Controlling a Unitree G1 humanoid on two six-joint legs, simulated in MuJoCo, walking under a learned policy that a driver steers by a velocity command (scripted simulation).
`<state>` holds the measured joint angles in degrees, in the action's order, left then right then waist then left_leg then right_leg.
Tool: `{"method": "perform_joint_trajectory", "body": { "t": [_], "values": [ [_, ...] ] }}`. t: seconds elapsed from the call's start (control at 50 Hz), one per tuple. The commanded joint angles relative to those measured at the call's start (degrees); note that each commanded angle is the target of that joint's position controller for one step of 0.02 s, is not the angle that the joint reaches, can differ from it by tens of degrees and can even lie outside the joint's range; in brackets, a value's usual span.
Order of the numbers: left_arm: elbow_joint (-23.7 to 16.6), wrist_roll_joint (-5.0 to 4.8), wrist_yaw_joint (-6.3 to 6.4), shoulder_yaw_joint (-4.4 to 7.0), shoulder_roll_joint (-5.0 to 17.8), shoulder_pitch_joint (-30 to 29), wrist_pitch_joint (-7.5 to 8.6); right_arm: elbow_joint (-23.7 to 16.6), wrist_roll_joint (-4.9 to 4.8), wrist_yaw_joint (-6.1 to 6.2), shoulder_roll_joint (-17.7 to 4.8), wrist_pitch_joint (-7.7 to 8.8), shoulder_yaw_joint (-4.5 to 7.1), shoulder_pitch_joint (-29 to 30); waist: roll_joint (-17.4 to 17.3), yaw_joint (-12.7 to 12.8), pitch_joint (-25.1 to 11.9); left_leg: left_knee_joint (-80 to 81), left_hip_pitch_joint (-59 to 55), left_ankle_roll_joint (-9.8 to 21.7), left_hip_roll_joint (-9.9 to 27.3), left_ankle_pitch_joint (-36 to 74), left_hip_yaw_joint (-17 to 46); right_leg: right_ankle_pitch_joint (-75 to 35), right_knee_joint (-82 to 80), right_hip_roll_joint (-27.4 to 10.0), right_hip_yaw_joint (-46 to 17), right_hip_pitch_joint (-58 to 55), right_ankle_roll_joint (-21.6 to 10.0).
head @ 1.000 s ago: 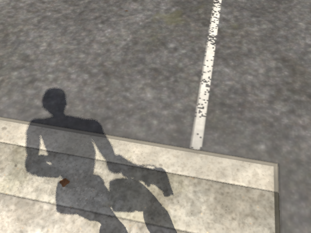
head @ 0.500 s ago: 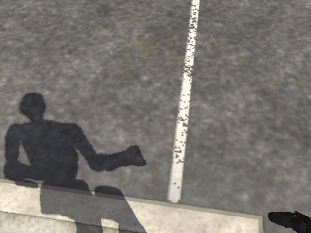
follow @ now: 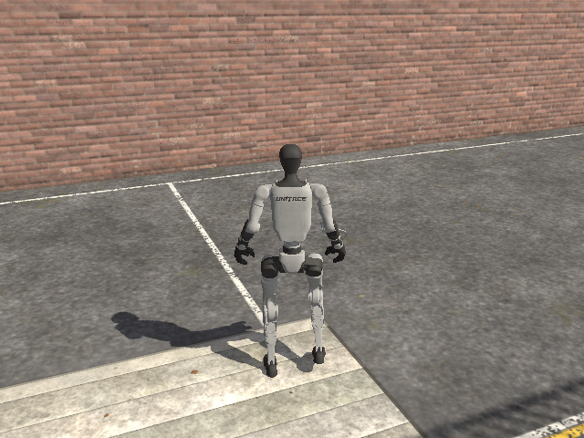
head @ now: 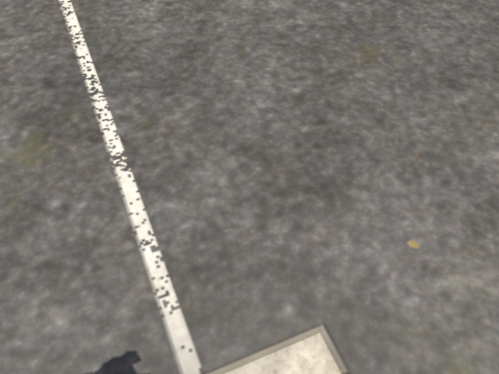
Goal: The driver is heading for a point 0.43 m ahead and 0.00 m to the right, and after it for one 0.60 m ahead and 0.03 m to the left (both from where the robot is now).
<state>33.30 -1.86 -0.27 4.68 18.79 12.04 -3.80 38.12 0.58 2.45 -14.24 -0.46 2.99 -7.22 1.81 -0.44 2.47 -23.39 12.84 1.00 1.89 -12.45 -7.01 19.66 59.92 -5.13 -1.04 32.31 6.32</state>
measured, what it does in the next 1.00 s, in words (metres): walks ahead: right foot, then left foot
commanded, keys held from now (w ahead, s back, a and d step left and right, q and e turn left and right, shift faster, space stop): w+e+shift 0.24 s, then w+q+shift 0.26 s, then q+shift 0.50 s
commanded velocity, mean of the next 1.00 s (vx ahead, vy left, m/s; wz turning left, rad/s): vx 0.54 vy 0.00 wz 0.07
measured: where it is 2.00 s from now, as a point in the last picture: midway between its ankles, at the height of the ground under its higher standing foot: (325, 302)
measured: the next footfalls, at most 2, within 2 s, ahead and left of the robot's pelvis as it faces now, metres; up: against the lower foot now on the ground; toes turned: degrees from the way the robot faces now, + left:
right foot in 0.22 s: +0.06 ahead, -0.17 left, +0.00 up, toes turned -19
left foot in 0.62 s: +0.55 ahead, -0.18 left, +0.00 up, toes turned -9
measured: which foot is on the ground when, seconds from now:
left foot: down 0.00-0.22, up 0.24-0.60, down 0.62-1.00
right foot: up 0.00-0.20, down 0.22-0.60, up 0.62-1.00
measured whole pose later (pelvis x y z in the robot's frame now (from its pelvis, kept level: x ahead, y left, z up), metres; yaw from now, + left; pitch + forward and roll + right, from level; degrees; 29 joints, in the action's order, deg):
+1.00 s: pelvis +0.54 -0.22 -0.01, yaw +11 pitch +3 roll -1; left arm 31.0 0.4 1.2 0.5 16.3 -1.6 3.8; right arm 37.7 -2.4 3.7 -19.6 -2.5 5.0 -14.4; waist 2.5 -3.5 3.1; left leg -28.7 13.4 6.9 -13.8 -14.6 16.5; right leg 3.3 34.3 3.3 -13.4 35.2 5.8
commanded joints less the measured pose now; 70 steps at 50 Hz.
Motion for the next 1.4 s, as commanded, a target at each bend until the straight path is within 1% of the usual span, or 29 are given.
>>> {"method": "perform_joint_trajectory", "body": {
  "t": [0.02,0.14,0.16,0.18,0.2,0.22,0.24,0.28,0.34,0.44,0.52,0.56,0.6,0.62,0.64,0.66,0.68,0.72,0.78,0.84,0.94,1.02,1.04,1.08,1.1,1.14,1.16,1.24,1.4],
  "values": [
    [-6.6,-0.01,-1.07,0.64,4.6,-5.8,1.76,-2.6,-1.11,-0.46,-14.2,1.95,4.71,-2.7,-11.1,-3.4,-5.6,13.9,-11.8,9.8,17.6,-16.9,14.9,0.7,-4.7,-1.6,2.0,6.7,-2.7],
    [-4.8,-0.09,-2.05,0.28,3.0,-5.4,2.25,-0.9,-2.17,-2.37,-15.0,3.82,5.48,-2.4,-9.2,-1.3,-2.1,14.0,-9.7,6.7,18.4,-17.5,6.0,5.0,-16.8,-1.4,6.0,-3.7,-8.5],
    [-5.0,5.67,-4.3,0.18,4.0,-5.8,0.75,0.2,2.46,-3.47,-13.4,2.7,4.69,-5.5,-10.5,-1.7,-4.7,11.2,-9.1,3.9,17.4,-21.3,-0.4,5.7,-22.5,3.0,11.5,-9.8,-9.8],
    [-3.5,5.56,-4.95,0.38,3.3,-3.4,0.59,0.7,1.94,-3.78,-13.1,1.9,4.62,-5.4,-9.5,0.2,-3.7,5.5,-3.0,2.4,15.5,-21.2,-4.5,1.8,-26.2,5.1,14.2,-18.5,-10.6],
    [0.4,4.93,-4.4,1.26,4.3,5.2,0.99,0.7,1.75,-3.68,-12.2,1.55,4.1,-5.6,-2.9,4.6,-5.5,-9.3,4.4,1.1,11.9,-12.9,-9.1,3.2,-27.8,8.6,13.3,-30.4,-11.8],
    [5.0,4.0,-3.2,2.81,8.7,19.5,1.47,-1.5,2.5,-3.76,-9.0,1.42,2.8,-0.9,10.6,12.6,-6.1,-36.0,21.2,-0.4,7.5,-11.2,-11.3,13.6,-31.4,2.8,-0.7,-42.9,-15.4],
    [2.5,2.46,-2.4,2.76,14.7,18.6,2.11,-8.0,3.41,-4.15,-2.2,2.07,0.7,5.9,22.1,11.1,-2.6,-51.7,46.2,-2.9,-1.4,-26.0,-2.9,22.9,-42.5,-10.2,-33.5,-44.5,-21.0],
    [1.8,3.21,-0.16,1.75,11.5,15.3,3.46,-9.8,3.66,-4.87,-7.9,3.86,1.11,9.9,7.9,10.1,-0.2,-52.2,51.9,-2.6,4.6,-11.9,7.4,18.5,-49.4,-15.4,-34.6,-41.7,-23.8],
    [1.8,3.92,0.14,-0.7,6.4,7.9,5.85,-2.3,2.66,-6.12,-11.2,3.5,1.4,-2.4,5.5,2.2,1.0,-43.6,37.3,-2.5,7.1,0.1,5.8,7.2,-51.6,-6.5,-16.9,-31.7,-18.2],
    [6.3,3.7,-1.06,-1.15,5.7,11.8,8.8,-2.4,-0.16,-6.75,-7.7,1.83,-0.1,3.8,1.3,2.6,6.9,-34.9,36.9,0.4,1.8,8.5,7.0,-21.2,-54.9,-3.7,1.0,-30.9,-14.6],
    [9.3,3.25,-0.1,-2.12,4.6,10.8,10.12,-2.6,0.4,-7.43,-4.6,2.31,-1.83,5.8,-0.3,1.0,7.3,-19.0,24.3,5.2,-1.8,15.7,-1.4,-47.8,-58.3,-3.7,10.1,-30.6,-10.9],
    [10.4,3.69,1.16,-1.48,7.0,11.2,10.2,-0.6,0.7,-6.79,-5.0,2.24,-1.9,0.0,2.7,-1.2,1.2,-17.3,15.8,6.8,-6.8,14.5,-4.9,-78.8,-48.1,-4.7,11.7,-37.5,-8.8],
    [9.4,4.52,2.52,-0.2,10.1,6.9,8.65,5.2,0.75,-5.91,-9.5,2.54,-0.05,-19.8,4.0,-10.1,-9.5,-15.0,-2.0,7.9,-11.0,12.7,-3.3,-86.4,-21.6,-4.3,11.5,-37.8,-6.9],
    [6.9,2.15,3.2,0.36,12.8,2.1,8.02,4.6,-3.9,-5.43,-15.6,3.31,3.15,-27.0,3.2,-15.6,-13.8,-9.9,-16.2,8.7,-5.9,25.2,4.5,-80.8,-4.8,-2.5,9.3,-30.1,-3.8],
    [5.4,4.35,1.8,-2.55,2.1,-0.2,8.68,6.9,-3.93,-4.16,-15.0,3.12,1.94,-27.7,-11.6,-11.3,-11.6,-11.3,-25.3,8.3,-0.3,34.3,14.7,-1.1,17.1,8.8,6.7,-13.5,-3.1],
    [2.3,1.83,0.96,-3.8,-2.1,10.9,9.99,3.4,0.01,-3.99,-19.8,4.79,2.95,-23.3,-24.0,-2.0,-22.5,-6.9,-40.5,24.4,13.1,37.6,47.6,17.3,40.9,16.3,-6.8,6.4,0.6],
    [2.0,1.72,0.51,-3.34,4.7,10.4,11.31,-1.1,0.16,-3.74,-18.2,4.44,3.84,-16.7,-8.4,-3.8,-27.3,2.1,-37.4,24.2,14.0,20.9,53.8,10.8,38.1,12.7,-12.5,5.8,-2.6],
    [-0.7,1.39,0.4,-2.86,5.5,1.4,11.88,-3.3,-2.13,-3.83,-12.2,4.66,2.55,-9.5,7.3,1.1,-8.3,8.7,-15.2,19.8,8.8,7.9,44.6,5.1,25.1,7.7,-9.5,5.4,-5.7],
    [-1.7,3.29,0.6,-2.33,5.6,0.6,10.0,-4.5,-1.48,-3.03,-11.1,4.7,2.38,-6.3,3.5,3.7,-1.5,9.9,1.0,19.0,3.4,31.0,33.8,3.1,15.6,5.3,-8.8,0.4,-3.3],
    [-3.6,4.11,1.61,-3.15,2.0,-3.6,8.87,-3.3,-2.45,-1.29,-12.3,3.03,2.89,-6.7,1.6,3.0,-3.4,5.0,7.1,14.9,-3.4,44.2,25.0,-2.4,-2.0,7.6,-4.3,-2.6,-0.6],
    [-5.9,2.16,1.92,-2.79,1.8,-12.6,7.68,-3.1,-3.7,1.77,-13.6,-1.59,4.07,-8.2,-6.4,-1.1,-10.3,-1.0,3.6,5.0,-6.8,29.2,28.2,-18.2,-22.6,12.7,-5.1,-7.2,0.2],
    [-4.4,2.0,1.38,-0.94,4.6,-12.0,8.98,-5.8,-2.09,1.76,-10.5,-2.24,3.68,-4.5,-10.6,-0.2,-9.0,-7.1,-0.6,4.2,-5.3,16.8,36.2,-20.4,-33.3,10.7,-9.7,-11.3,-1.4],
    [-2.8,2.12,1.41,-0.54,4.6,-8.2,9.41,-6.9,-2.09,1.39,-9.5,-2.22,3.33,-2.4,-9.8,1.7,-10.2,-12.5,-1.1,3.5,-6.3,12.7,35.8,-25.2,-38.5,8.4,-10.0,-16.2,-2.7],
    [-3.4,3.29,2.22,-0.76,4.8,-4.5,8.44,-7.2,-0.68,0.49,-3.6,-2.3,1.2,-7.4,5.4,-0.2,-16.2,-35.4,14.4,-0.3,-15.2,-27.8,23.5,-48.9,-35.5,-9.0,-24.7,-38.9,-11.4],
    [-2.2,4.1,2.32,0.03,7.5,-3.2,7.71,-8.4,-1.95,-1.06,-8.1,-1.69,2.04,-17.5,18.9,-5.9,-21.8,-46.6,21.8,-2.7,-11.2,-29.7,21.3,-40.4,-37.7,-23.6,-44.2,-42.6,-23.1],
    [-4.9,3.5,3.23,-0.79,1.3,-7.8,6.61,-5.2,-2.5,-1.28,-16.9,-2.6,4.63,-9.4,4.5,-0.5,-12.6,-52.9,23.6,-6.6,-5.0,-17.6,16.9,-19.2,-39.0,-13.2,-30.3,-32.0,-19.8],
    [-5.2,3.46,3.36,-0.91,1.8,-8.6,5.68,-5.4,-2.25,-0.8,-16.0,-3.5,4.52,-7.7,1.1,-0.8,-11.0,-53.3,22.1,-7.0,-4.2,-13.9,15.5,-15.1,-40.1,-9.6,-24.9,-27.2,-17.1],
    [-2.5,3.96,3.71,-0.01,3.8,-7.1,4.48,-7.9,-2.19,-0.68,-9.4,-3.35,2.39,-5.8,4.3,0.0,-7.3,-47.5,21.6,-6.3,-1.1,-10.1,9.5,-19.8,-43.6,-6.0,-12.0,-20.9,-18.3],
    [0.4,2.81,2.98,2.21,7.3,-8.1,4.26,-8.5,-1.84,-1.64,-8.9,-3.38,2.23,-3.0,6.3,0.5,-9.5,-32.5,15.1,-4.4,4.1,-7.3,7.0,-15.0,-45.4,-11.3,-2.1,-21.6,-19.1]
  ]
}}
